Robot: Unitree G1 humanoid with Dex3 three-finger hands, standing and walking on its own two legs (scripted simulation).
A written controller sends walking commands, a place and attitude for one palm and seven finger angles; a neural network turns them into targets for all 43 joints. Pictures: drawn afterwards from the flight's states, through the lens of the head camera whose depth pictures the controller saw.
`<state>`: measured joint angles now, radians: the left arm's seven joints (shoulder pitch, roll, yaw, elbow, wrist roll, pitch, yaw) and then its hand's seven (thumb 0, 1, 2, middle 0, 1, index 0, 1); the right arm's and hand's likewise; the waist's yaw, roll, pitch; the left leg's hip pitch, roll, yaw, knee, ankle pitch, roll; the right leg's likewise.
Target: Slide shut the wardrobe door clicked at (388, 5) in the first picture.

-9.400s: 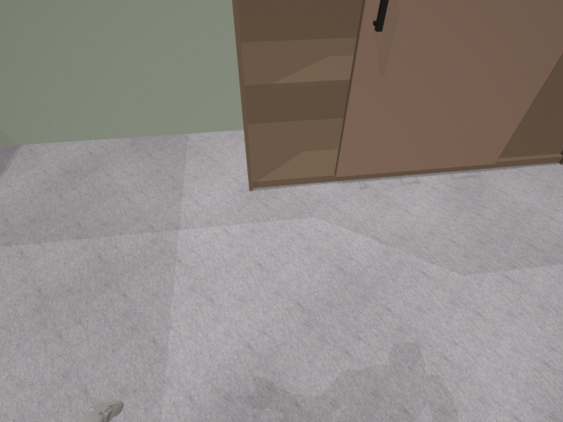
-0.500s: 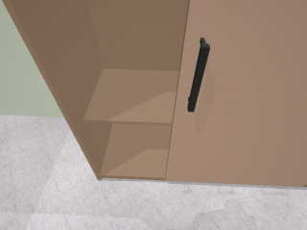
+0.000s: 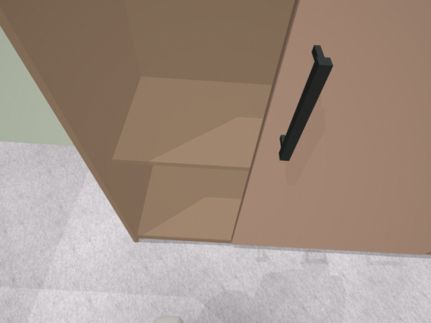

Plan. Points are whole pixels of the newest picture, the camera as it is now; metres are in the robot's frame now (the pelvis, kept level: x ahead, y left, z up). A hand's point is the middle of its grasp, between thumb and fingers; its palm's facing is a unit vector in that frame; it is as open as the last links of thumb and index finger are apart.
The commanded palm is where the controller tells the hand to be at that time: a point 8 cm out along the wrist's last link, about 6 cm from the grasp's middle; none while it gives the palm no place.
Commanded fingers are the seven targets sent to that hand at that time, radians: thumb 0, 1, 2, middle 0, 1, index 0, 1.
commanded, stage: come to a stop and stand still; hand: right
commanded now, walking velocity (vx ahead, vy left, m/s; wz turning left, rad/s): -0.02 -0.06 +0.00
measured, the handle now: (298, 110) +0.47 -0.12 +0.14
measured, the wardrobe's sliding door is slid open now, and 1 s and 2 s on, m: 0.43 0.43 0.43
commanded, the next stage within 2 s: look again from close up in 1.74 s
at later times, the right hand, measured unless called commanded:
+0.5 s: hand out of the picture -0.02 -0.19 -0.18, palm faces +0.10 +0.98 -0.17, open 7.3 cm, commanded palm none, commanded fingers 0.00 -0.90 -0.90 0.20 0.30 0.20 0.30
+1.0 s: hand out of the picture -0.04 -0.17 -0.16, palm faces +0.04 +0.98 -0.19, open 7.3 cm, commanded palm none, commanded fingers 0.00 -0.90 -0.90 0.20 0.30 0.20 0.30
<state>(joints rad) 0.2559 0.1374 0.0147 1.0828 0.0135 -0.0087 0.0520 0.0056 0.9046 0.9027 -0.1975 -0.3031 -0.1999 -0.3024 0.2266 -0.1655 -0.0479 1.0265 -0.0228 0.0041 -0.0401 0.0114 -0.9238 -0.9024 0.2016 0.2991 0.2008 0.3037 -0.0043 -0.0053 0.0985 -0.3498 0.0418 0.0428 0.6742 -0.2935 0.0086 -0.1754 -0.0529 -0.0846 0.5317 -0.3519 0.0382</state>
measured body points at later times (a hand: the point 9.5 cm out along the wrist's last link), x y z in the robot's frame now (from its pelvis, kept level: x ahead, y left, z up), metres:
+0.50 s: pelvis -0.02 -0.01 +0.01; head -0.02 -0.03 +0.46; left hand +0.02 +0.22 -0.14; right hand -0.02 -0.24 -0.16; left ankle +0.00 +0.11 -0.72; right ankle -0.04 -0.09 -0.73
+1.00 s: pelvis -0.02 -0.01 +0.01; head -0.01 +0.00 +0.46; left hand -0.02 +0.20 -0.16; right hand -0.04 -0.22 -0.15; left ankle -0.01 +0.11 -0.73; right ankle -0.04 -0.09 -0.73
